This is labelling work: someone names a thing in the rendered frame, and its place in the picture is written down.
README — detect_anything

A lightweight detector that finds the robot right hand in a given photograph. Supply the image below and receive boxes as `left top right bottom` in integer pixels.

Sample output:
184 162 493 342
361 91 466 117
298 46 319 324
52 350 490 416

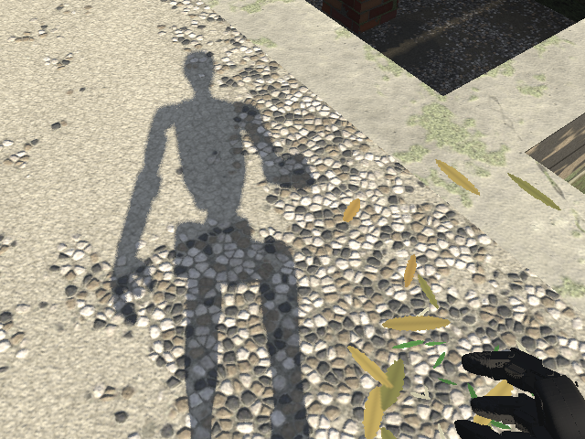
454 348 585 439

